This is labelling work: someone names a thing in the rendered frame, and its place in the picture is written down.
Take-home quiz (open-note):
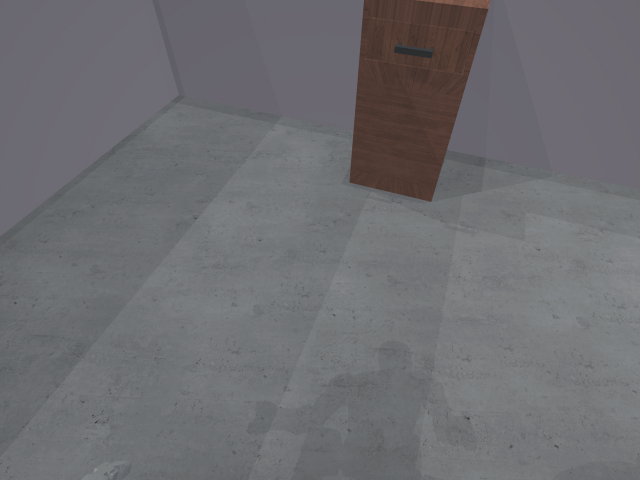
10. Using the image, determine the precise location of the cabinet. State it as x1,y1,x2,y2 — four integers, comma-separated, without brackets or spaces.
349,0,490,202

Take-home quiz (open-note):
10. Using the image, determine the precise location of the drawer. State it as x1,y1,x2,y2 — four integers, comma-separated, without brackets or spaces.
366,17,474,73

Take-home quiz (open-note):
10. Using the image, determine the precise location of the handle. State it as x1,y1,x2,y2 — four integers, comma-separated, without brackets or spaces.
394,42,434,58

